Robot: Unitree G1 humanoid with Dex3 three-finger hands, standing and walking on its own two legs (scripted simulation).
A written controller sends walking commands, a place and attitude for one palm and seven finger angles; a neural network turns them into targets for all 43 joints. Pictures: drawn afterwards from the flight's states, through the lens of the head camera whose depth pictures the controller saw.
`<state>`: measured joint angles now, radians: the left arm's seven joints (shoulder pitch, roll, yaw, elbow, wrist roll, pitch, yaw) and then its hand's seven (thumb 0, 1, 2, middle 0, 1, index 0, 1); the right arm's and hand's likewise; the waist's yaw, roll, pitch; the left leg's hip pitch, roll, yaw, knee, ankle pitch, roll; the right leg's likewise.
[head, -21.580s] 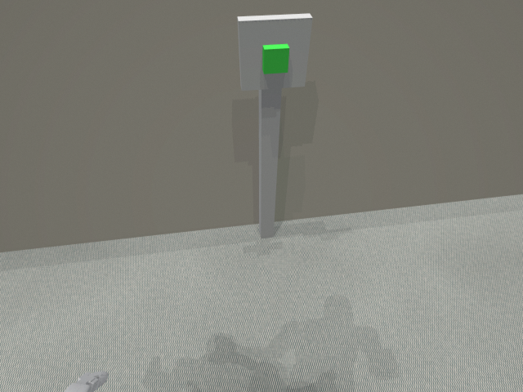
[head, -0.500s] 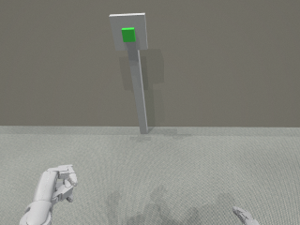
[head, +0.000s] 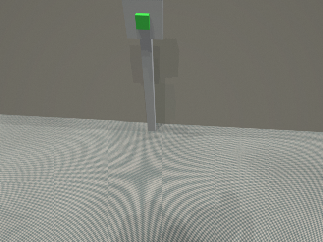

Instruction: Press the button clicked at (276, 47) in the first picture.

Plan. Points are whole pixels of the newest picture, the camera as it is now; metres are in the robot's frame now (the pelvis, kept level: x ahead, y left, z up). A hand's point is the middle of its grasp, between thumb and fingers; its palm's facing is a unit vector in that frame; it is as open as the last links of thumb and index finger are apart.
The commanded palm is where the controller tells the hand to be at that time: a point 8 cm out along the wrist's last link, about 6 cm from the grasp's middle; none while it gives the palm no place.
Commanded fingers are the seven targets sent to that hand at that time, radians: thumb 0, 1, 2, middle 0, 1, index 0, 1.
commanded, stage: let the arm hang, fingers relaxed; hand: left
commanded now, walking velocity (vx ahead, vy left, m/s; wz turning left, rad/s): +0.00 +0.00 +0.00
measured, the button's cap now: (143, 21) +1.00 +0.14 +0.10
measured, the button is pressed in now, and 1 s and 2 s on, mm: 0 0 0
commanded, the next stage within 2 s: stand and wait in 0.46 s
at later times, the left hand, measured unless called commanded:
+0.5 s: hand out of the picture +0.07 +0.22 -0.16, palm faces +0.01 -0.96 -0.27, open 7.4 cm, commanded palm none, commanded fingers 0.00 0.90 0.90 -0.20 -0.30 -0.20 -0.30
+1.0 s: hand (82, 232) +0.17 +0.24 -0.15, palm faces -0.03 -0.95 -0.32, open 7.4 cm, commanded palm none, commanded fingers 0.00 0.90 0.90 -0.20 -0.30 -0.20 -0.30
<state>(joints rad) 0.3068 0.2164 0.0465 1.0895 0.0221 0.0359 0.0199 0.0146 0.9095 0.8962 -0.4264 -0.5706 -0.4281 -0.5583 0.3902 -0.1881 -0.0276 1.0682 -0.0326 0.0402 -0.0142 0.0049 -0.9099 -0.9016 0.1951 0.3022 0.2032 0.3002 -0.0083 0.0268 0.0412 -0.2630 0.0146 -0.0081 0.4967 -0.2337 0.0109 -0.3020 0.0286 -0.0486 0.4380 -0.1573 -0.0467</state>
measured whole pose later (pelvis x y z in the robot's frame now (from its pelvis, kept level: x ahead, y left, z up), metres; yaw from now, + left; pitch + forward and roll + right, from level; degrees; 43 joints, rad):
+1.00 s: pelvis +0.07 +0.01 +0.01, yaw -1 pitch +0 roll +0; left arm 0.06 0.28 0.03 1.13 0.02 -0.02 0.01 0.01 0.91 0.90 -0.20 -0.30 -0.20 -0.30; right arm 0.12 -0.29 -0.01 1.10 -0.02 0.00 -0.01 0.00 -0.91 -0.90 0.20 0.30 0.20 0.30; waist -0.01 0.03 0.06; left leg -0.08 0.00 0.02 0.32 -0.23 0.00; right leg -0.17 0.02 -0.01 0.35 -0.17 -0.02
